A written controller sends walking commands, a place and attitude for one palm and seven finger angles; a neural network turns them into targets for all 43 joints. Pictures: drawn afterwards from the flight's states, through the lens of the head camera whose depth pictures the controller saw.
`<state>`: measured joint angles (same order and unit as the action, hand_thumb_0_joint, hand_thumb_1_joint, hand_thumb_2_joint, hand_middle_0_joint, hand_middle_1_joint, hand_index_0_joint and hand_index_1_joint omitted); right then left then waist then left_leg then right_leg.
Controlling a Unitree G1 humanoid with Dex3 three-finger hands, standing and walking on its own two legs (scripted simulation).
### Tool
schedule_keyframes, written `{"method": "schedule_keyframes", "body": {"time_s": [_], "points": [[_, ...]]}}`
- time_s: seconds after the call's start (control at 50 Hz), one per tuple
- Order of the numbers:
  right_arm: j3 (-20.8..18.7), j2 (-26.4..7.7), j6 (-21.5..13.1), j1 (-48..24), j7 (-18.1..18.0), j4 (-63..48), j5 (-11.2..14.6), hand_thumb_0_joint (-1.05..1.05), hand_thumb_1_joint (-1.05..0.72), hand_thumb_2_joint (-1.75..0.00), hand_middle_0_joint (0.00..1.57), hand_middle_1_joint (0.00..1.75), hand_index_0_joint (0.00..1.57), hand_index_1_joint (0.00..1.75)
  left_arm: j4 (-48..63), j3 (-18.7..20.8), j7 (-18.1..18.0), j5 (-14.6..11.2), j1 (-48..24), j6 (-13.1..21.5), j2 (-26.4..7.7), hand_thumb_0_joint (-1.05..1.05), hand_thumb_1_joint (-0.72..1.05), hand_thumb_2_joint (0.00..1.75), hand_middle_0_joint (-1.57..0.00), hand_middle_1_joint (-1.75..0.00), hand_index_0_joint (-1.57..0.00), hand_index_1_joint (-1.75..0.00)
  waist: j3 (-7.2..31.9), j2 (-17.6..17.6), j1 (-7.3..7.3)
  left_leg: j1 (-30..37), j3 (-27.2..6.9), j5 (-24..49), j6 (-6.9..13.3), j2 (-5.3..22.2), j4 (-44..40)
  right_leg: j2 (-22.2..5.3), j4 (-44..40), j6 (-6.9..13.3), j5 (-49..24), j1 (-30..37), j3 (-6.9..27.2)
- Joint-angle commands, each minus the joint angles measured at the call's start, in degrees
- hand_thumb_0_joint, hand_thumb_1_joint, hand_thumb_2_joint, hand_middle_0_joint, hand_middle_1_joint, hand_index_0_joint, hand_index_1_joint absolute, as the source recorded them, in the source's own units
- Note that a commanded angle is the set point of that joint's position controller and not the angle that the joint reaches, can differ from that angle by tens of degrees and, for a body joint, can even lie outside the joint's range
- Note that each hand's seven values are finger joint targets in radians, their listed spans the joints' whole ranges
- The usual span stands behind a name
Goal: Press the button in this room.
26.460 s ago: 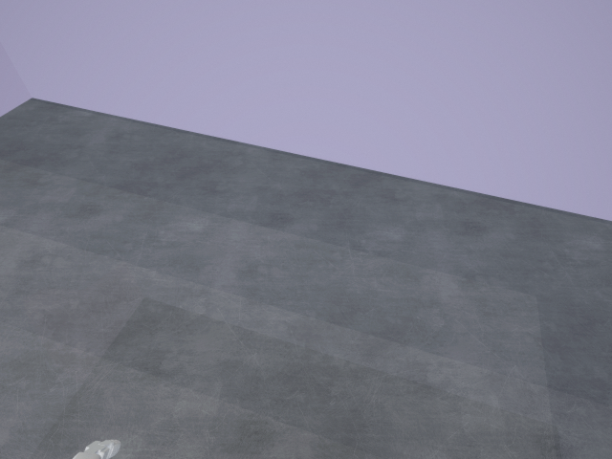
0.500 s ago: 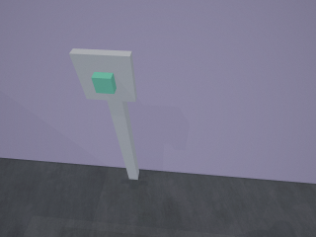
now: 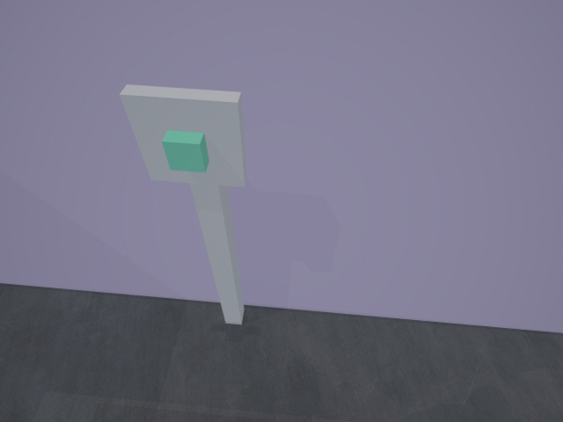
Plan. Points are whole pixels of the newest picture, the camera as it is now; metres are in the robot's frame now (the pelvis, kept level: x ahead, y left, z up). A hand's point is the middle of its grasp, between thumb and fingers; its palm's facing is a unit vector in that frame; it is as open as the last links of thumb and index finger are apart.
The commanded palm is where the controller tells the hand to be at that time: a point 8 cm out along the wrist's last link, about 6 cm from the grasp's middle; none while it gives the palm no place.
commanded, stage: come to a stop and stand still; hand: left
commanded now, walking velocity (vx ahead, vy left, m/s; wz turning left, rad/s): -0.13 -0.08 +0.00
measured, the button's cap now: (187, 150) +0.51 +0.19 +0.10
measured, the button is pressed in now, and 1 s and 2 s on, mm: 0 0 0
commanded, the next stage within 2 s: look again from close up in 0.88 s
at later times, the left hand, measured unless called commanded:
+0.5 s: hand out of the picture +0.03 +0.18 -0.16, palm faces +0.04 -0.98 -0.22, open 7.3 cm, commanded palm none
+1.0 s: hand out of the picture -0.02 +0.17 -0.16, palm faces +0.02 -0.98 -0.20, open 7.4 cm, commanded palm none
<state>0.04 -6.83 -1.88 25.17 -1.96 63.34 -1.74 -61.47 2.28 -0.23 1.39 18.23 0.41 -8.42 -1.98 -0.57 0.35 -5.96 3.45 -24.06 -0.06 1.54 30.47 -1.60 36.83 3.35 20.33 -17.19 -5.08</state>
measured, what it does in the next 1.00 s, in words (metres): stands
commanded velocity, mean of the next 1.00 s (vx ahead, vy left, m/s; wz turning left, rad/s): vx -0.02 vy -0.01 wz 0.00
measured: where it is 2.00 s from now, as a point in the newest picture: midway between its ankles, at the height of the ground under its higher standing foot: outside the picture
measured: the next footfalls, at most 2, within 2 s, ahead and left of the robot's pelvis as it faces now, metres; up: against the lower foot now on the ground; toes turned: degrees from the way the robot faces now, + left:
none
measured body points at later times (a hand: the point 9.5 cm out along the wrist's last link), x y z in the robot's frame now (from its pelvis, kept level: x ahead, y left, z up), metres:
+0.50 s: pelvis +0.01 +0.00 +0.01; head +0.03 +0.00 +0.46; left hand +0.03 +0.23 -0.14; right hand +0.01 -0.22 -0.15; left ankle -0.05 +0.12 -0.73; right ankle +0.01 -0.10 -0.73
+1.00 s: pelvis -0.02 +0.00 +0.01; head -0.01 -0.01 +0.46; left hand -0.02 +0.23 -0.14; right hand -0.03 -0.21 -0.16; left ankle -0.05 +0.12 -0.73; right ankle +0.01 -0.10 -0.73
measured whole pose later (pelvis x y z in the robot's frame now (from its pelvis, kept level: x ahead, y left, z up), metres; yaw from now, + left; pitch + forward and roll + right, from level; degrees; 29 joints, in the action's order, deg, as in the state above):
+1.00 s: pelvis -0.02 +0.00 +0.01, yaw +1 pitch -1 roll +0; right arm 1.3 -8.1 -0.6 18.1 -1.2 63.2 -1.2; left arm -63.9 -1.0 -1.4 0.6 16.0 0.7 -8.6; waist -1.8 1.0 0.0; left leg -7.8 5.0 -17.3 -0.1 1.6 26.2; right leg -1.8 28.0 1.0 13.3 -13.7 -5.2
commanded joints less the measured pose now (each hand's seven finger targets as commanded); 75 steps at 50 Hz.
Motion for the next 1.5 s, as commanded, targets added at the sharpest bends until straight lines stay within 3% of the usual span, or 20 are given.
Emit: {"method": "schedule_keyframes", "body": {"time_s": [0.0, 0.02, 0.04, 0.06, 0.08, 0.1, 0.12, 0.14, 0.18, 0.3, 0.46, 0.48, 0.5, 0.52, 0.54, 0.56, 0.62, 0.66, 0.78, 1.48], "points": [[-0.62, -4.40, -1.70, 1.62, -0.96, -2.26, 1.47, 0.00, -0.90, -0.90, 0.20, 0.30, 0.20, 0.30, -1.46, 1.17, -1.29, -0.72, 11.70, 2.75, -6.45, 0.00, 0.90, 0.90, -0.20, -0.30, -0.20, -0.30, 4.56, -4.06, -4.01, -15.32, 0.00, 19.50, 1.36, 1.09, 8.39, -13.28, -7.39, 5.90, -44.52, 21.31, 14.51], [-0.68, -3.31, -0.86, 0.82, -1.14, -2.23, 1.80, 0.00, -0.90, -0.90, 0.20, 0.30, 0.20, 0.30, -2.23, 1.16, -1.67, -1.00, 11.26, 2.59, -7.29, 0.00, 0.90, 0.90, -0.20, -0.30, -0.20, -0.30, 3.86, -9.04, -3.27, -15.79, 0.38, 3.01, -0.16, -0.04, 11.06, -16.57, -9.67, 9.00, -55.43, 20.79, 15.41], [-0.76, -2.24, 0.00, -0.32, -1.12, -1.84, 1.92, 0.00, -0.90, -0.90, 0.20, 0.30, 0.20, 0.30, -2.21, 0.90, -2.11, -0.78, 7.97, 2.26, -7.06, 0.00, 0.90, 0.90, -0.20, -0.30, -0.20, -0.30, 1.61, -13.38, -2.33, -14.91, -1.09, -5.68, -0.57, 1.39, 10.55, -17.30, -10.27, 9.67, -58.43, 16.62, 14.06], [-0.81, -1.89, 0.52, -0.04, -0.99, -1.24, 1.95, 0.00, -0.90, -0.90, 0.20, 0.30, 0.20, 0.30, -1.16, 0.27, -2.42, -0.31, 3.99, 1.73, -6.07, 0.00, 0.90, 0.90, -0.20, -0.30, -0.20, -0.30, -1.01, -12.63, -0.80, -11.88, -1.89, -4.34, -0.31, 2.49, 5.53, -15.79, -9.93, 8.44, -54.50, 11.31, 11.22], [-0.79, -1.35, 0.52, 2.15, -0.79, 0.29, 2.01, 0.00, -0.90, -0.90, 0.20, 0.30, 0.20, 0.30, -0.21, -0.04, -2.50, -0.54, 0.16, 1.27, -5.42, 0.00, 0.90, 0.90, -0.20, -0.30, -0.20, -0.30, -1.29, -8.50, 1.26, -6.72, -2.18, 6.19, -0.07, 3.06, -4.91, -12.42, -7.72, 5.41, -46.91, 8.18, 7.70], [-0.83, -2.25, -0.04, 3.37, -0.80, 1.68, 1.65, 0.00, -0.90, -0.90, 0.20, 0.30, 0.20, 0.30, 0.76, -0.38, -2.23, -1.30, -1.27, 0.84, -4.09, 0.00, 0.90, 0.90, -0.20, -0.30, -0.20, -0.30, -1.13, -0.47, 0.88, -3.17, -4.56, 27.97, 0.62, 5.18, -9.12, -7.11, -5.96, 1.27, -35.31, 5.99, 4.24], [-0.97, -3.89, -0.49, 2.77, -0.95, 1.83, 1.05, 0.00, -0.90, -0.90, 0.20, 0.30, 0.20, 0.30, 1.60, -0.48, -2.36, -1.31, -0.51, 0.46, -2.62, 0.00, 0.90, 0.90, -0.20, -0.30, -0.20, -0.30, -1.05, 6.83, -0.52, -2.87, -5.92, 41.70, 2.19, 8.88, -8.64, -3.68, -5.87, -1.01, -21.51, 5.76, 3.03], [-1.02, -4.72, -0.48, 1.65, -1.17, 2.08, 1.07, 0.00, -0.90, -0.90, 0.20, 0.30, 0.20, 0.30, 1.46, -0.33, -2.51, -1.09, -1.64, 0.17, -3.05, 0.00, 0.90, 0.90, -0.20, -0.30, -0.20, -0.30, -2.74, 10.12, -0.55, -3.73, -6.36, 49.45, 3.03, 9.53, -8.53, -2.64, -5.69, -1.72, -16.53, 6.27, 2.23], [-1.11, -4.74, -0.28, -0.30, -1.59, 1.31, 1.17, 0.00, -0.90, -0.90, 0.20, 0.30, 0.20, 0.30, 0.58, -0.31, -2.46, -1.12, -0.30, -0.11, -3.12, 0.00, 0.90, 0.90, -0.20, -0.30, -0.20, -0.30, -1.60, 8.34, -1.04, -0.50, -5.11, 53.52, 3.13, 9.04, -7.34, -2.80, -6.76, -1.82, -17.29, 6.13, 2.55], [-1.27, -4.81, 0.10, -2.45, -1.51, 0.82, 1.12, 0.00, -0.90, -0.90, 0.20, 0.30, 0.20, 0.30, -0.20, -0.72, -2.32, -0.88, -0.05, 0.48, -3.78, 0.00, 0.90, 0.90, -0.20, -0.30, -0.20, -0.30, 2.03, 1.55, -0.56, 1.12, -2.82, 40.10, 1.78, 6.88, -8.17, -4.94, -9.34, -1.34, -29.41, 9.20, 4.07], [-0.64, -5.40, 0.14, -4.10, -0.84, 1.13, 0.90, 0.00, -0.90, -0.90, 0.20, 0.30, 0.20, 0.30, -0.79, -1.34, -2.05, -0.79, -0.29, 0.87, -4.88, 0.00, 0.90, 0.90, -0.20, -0.30, -0.20, -0.30, -0.85, 0.73, -0.67, -1.81, -2.79, 24.73, 1.26, 5.87, -11.47, -5.42, -13.08, -0.71, -25.08, 9.41, 5.26], [-1.88, -9.56, 0.20, -10.77, 0.15, -3.44, 1.80, 0.00, -0.90, -0.90, 0.20, 0.30, 0.20, 0.30, -3.03, -0.97, -4.18, -0.35, 4.63, 1.41, -7.71, 0.00, 0.90, 0.90, -0.20, -0.30, -0.20, -0.30, -3.22, -1.93, -2.69, -7.57, 0.07, 24.34, -0.34, 6.35, 0.96, -8.44, -12.18, -2.50, -43.50, 7.61, 8.05], [-1.43, -6.06, 0.82, -7.06, 0.40, -5.03, 1.51, 0.00, -0.90, -0.90, 0.20, 0.30, 0.20, 0.30, -0.29, -0.74, -3.78, -0.66, 2.74, 2.19, -9.50, 0.00, 0.90, 0.90, -0.20, -0.30, -0.20, -0.30, 2.32, -0.86, 0.51, -7.76, -1.67, 7.27, -0.16, 3.22, -1.04, -11.34, -12.32, -0.12, -38.77, 10.25, 11.10], [-1.29, -5.33, 1.27, -6.99, 0.73, -4.93, 1.15, 0.00, -0.90, -0.90, 0.20, 0.30, 0.20, 0.30, 0.76, -0.86, -3.16, -0.74, -0.01, 2.36, -9.85, 0.00, 0.90, 0.90, -0.20, -0.30, -0.20, -0.30, 2.11, -0.62, 0.44, -6.73, -0.80, 4.08, -0.13, 2.74, -1.58, -10.99, -13.75, 0.84, -27.34, 7.47, 10.47], [-1.18, -5.51, 1.15, -5.14, 0.88, -4.89, 0.88, 0.00, -0.90, -0.90, 0.20, 0.30, 0.20, 0.30, 1.53, -1.16, -2.68, -0.68, -1.59, 2.37, -8.75, 0.00, 0.90, 0.90, -0.20, -0.30, -0.20, -0.30, 2.33, -0.43, 1.46, -5.08, -1.57, 5.99, 0.22, 2.70, -2.67, -9.35, -14.41, 1.20, -15.93, 4.29, 9.92], [-1.02, -5.94, 0.74, -3.85, 0.95, -4.65, 0.72, 0.00, -0.90, -0.90, 0.20, 0.30, 0.20, 0.30, 1.89, -1.27, -2.39, -0.74, -2.39, 2.29, -7.97, 0.00, 0.90, 0.90, -0.20, -0.30, -0.20, -0.30, 2.48, 1.56, 1.76, -4.38, -2.69, 10.56, 0.81, 3.54, -4.28, -7.41, -13.07, 0.74, -13.21, 3.54, 8.50], [-0.59, -7.02, 0.36, -5.14, 0.67, -5.04, 0.71, 0.00, -0.90, -0.90, 0.20, 0.30, 0.20, 0.30, 1.60, -1.77, -1.88, -0.87, -2.18, 1.47, -6.74, 0.00, 0.90, 0.90, -0.20, -0.30, -0.20, -0.30, -0.46, 4.12, 0.32, -7.22, -4.53, 15.40, 1.92, 5.64, -7.49, -4.61, -11.27, -0.52, -12.32, 5.11, 5.69], [-0.42, -7.60, 0.39, -5.60, 0.57, -5.24, 0.73, 0.00, -0.90, -0.90, 0.20, 0.30, 0.20, 0.30, 1.13, -1.98, -1.73, -0.95, -1.59, 1.21, -6.24, 0.00, 0.90, 0.90, -0.20, -0.30, -0.20, -0.30, -2.19, 1.32, -0.06, -8.46, -4.51, 13.03, 2.01, 5.39, -8.65, -4.37, -11.87, -0.80, -10.61, 5.27, 5.64], [0.07, -7.51, 0.59, -5.23, 0.65, -4.00, 0.71, 0.00, -0.90, -0.90, 0.20, 0.30, 0.20, 0.30, 0.34, -2.18, -1.49, -0.97, -0.97, 0.84, -6.32, 0.00, 0.90, 0.90, -0.20, -0.30, -0.20, -0.30, -4.97, 0.64, -0.42, -10.07, -4.48, 6.76, 2.03, 4.48, -11.39, -4.41, -14.27, -0.96, -4.86, 4.33, 6.61], [0.16, -4.39, 0.20, -3.19, -0.24, 1.59, 0.99, 0.00, -0.90, -0.90, 0.20, 0.30, 0.20, 0.30, -2.58, -1.77, -1.85, -0.84, 1.60, 1.45, -4.70, 0.00, 0.90, 0.90, -0.20, -0.30, -0.20, -0.30, -2.17, 1.15, -0.55, -5.48, -2.52, 15.69, 1.12, 4.97, -9.99, -5.22, -13.88, -0.41, -18.55, 7.53, 6.37]]}}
